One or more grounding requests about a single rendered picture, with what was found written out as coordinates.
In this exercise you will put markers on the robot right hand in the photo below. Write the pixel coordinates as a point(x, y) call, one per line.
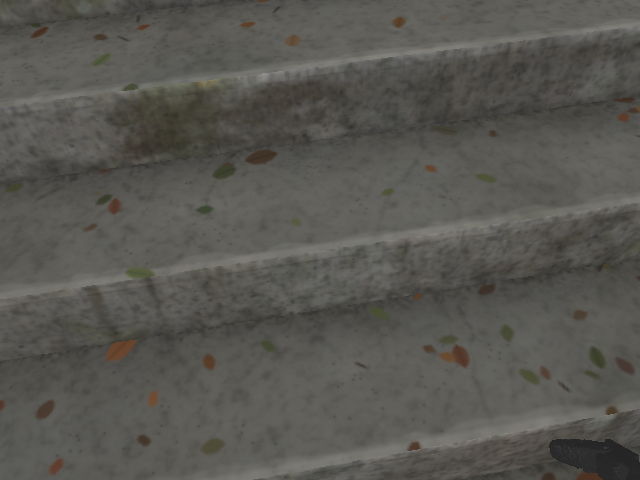
point(610, 460)

